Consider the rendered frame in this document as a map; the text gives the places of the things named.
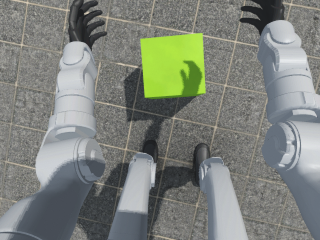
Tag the right robot foot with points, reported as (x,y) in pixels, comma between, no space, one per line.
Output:
(201,153)

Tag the carton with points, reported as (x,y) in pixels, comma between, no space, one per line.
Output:
(173,66)

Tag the robot right forearm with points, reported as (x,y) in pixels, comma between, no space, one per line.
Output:
(287,77)

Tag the robot left forearm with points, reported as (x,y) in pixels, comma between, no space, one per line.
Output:
(74,97)

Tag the robot left hand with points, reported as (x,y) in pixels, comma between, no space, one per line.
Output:
(78,29)

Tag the robot right upper arm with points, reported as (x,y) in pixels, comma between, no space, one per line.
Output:
(293,149)

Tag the robot left upper arm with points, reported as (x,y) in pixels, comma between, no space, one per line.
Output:
(66,170)

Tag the robot left thigh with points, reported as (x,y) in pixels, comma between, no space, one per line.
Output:
(131,217)

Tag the robot right hand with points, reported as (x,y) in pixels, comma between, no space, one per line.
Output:
(270,11)

